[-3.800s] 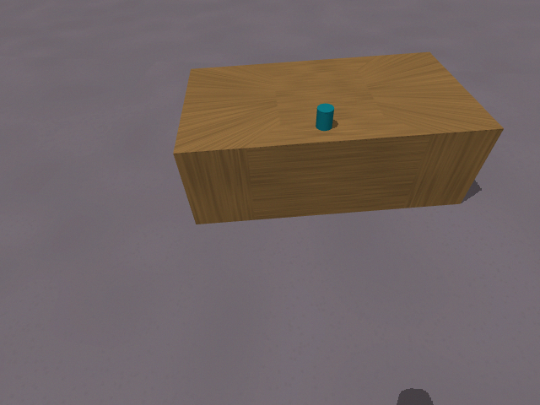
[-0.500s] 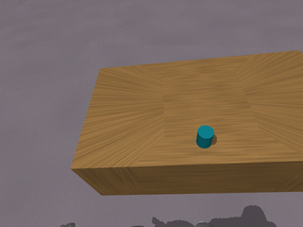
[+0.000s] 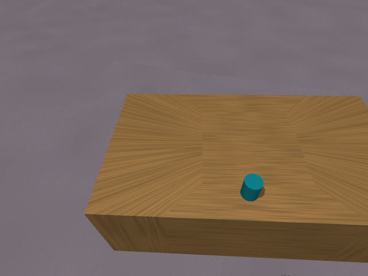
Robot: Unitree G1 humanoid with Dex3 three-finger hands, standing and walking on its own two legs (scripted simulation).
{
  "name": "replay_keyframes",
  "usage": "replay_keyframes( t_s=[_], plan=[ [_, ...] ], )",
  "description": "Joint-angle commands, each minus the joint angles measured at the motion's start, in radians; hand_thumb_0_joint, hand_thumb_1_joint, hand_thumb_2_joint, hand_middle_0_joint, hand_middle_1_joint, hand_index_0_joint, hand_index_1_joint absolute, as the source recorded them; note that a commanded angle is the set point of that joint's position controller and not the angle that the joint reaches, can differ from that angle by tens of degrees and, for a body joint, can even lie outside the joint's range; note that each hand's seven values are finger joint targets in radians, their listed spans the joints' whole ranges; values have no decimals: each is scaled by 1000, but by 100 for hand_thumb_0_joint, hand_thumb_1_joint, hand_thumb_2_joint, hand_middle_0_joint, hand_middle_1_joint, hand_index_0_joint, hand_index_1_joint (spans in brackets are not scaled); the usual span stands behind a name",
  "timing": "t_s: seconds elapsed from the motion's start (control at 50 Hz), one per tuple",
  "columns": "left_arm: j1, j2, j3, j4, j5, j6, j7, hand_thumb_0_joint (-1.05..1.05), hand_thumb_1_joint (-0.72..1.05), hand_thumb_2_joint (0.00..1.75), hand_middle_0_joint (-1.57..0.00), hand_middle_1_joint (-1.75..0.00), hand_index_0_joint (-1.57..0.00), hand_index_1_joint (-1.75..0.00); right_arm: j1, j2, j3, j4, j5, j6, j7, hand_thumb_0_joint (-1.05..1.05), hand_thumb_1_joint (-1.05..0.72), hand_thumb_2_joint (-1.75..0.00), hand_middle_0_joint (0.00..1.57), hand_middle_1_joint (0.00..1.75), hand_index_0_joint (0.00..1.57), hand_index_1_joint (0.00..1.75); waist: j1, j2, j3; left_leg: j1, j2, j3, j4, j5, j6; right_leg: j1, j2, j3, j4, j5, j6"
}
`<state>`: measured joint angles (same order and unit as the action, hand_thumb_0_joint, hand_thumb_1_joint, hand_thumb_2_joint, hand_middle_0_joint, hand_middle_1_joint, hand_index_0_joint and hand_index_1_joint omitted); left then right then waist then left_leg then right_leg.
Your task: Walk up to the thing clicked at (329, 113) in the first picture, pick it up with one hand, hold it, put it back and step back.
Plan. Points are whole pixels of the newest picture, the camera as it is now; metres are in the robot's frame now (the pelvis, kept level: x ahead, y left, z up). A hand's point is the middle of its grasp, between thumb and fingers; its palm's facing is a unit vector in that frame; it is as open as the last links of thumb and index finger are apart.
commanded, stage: walk up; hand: right
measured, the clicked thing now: (251, 187) +0.49 -0.21 -0.28
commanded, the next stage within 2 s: stand in 1.16 s
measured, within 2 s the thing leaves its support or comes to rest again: neither
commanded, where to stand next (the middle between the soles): +0.08 +0.00 m, yaw -1 degrees
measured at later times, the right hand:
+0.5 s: hand out of the picture +0.11 -0.26 -0.15, palm faces -0.03 +0.95 -0.33, open 7.4 cm
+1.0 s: hand out of the picture +0.09 -0.25 -0.15, palm faces -0.02 +0.95 -0.32, open 7.4 cm
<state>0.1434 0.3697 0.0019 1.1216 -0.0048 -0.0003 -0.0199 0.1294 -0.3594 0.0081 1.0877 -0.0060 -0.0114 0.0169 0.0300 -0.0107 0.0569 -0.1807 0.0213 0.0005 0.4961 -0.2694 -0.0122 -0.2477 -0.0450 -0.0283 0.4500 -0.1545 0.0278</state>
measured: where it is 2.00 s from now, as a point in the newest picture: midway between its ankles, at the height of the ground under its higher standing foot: outside the picture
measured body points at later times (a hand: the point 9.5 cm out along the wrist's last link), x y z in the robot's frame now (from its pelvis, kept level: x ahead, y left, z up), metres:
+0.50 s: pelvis +0.02 -0.01 +0.01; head +0.02 -0.01 +0.46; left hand +0.10 +0.29 -0.12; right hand +0.11 -0.31 -0.12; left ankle +0.00 +0.13 -0.74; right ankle +0.06 -0.14 -0.74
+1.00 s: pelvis +0.02 +0.00 +0.01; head +0.03 -0.01 +0.46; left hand +0.10 +0.30 -0.12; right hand +0.09 -0.30 -0.13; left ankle +0.00 +0.13 -0.74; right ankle +0.06 -0.14 -0.74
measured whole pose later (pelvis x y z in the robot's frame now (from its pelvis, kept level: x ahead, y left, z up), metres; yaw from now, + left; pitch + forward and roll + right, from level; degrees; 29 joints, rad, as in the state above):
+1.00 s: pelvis +0.02 +0.00 +0.01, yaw +0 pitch -2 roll +0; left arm 0.08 0.34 0.02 1.15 0.01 0.00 -0.01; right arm 0.11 -0.35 0.00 1.14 -0.01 0.00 0.01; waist 0.00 0.01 0.05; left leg -0.09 0.02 0.01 0.34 -0.22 -0.02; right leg -0.17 -0.04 -0.03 0.34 -0.12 0.03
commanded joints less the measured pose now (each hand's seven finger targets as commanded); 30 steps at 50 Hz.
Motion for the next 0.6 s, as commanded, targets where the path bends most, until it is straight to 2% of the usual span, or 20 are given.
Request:
replay_keyframes(
  t_s=[0.0,0.08,0.14,0.22,0.38,0.58],
  plan=[
    [-77,202,38,-40,-2,-35,11,0,90,90,-20,-30,-20,-30,-68,-221,-50,-43,9,-28,-21,0,-90,-90,20,30,20,30,-18,24,-77,4,107,-101,-163,112,43,76,-84,101,-106,79,-51],
    [-72,194,36,-22,0,-39,15,0,90,90,-20,-30,-20,-30,-81,-219,-55,-28,12,-23,-22,0,-90,-90,20,30,20,30,-19,-2,-125,67,108,-82,-153,216,44,109,-97,92,-118,162,-45],
    [-92,191,39,-14,2,-39,18,0,90,90,-20,-30,-20,-30,-88,-212,-56,-19,13,-18,-23,0,-90,-90,20,30,20,30,-28,-20,-129,76,106,-75,-160,232,39,121,-103,89,-126,177,-43],
    [-100,185,41,-11,3,-38,21,0,90,90,-20,-30,-20,-30,-104,-204,-55,-11,10,-14,-22,0,-90,-90,20,30,20,30,-24,-26,-120,86,108,-73,-179,249,34,128,-104,83,-137,182,-36],
    [-121,184,47,-14,10,-31,22,0,90,90,-20,-30,-20,-30,-124,-198,-51,3,2,-12,-19,0,-90,-90,20,30,20,30,-20,0,-71,36,104,-75,-229,157,28,136,-98,84,-169,91,-31],
    [-127,183,54,-27,14,-28,20,0,90,90,-20,-30,-20,-30,-101,-199,-51,4,0,-17,-21,0,-90,-90,20,30,20,30,-20,15,-94,33,106,-71,-236,151,27,170,-93,83,-166,88,-35]
  ],
)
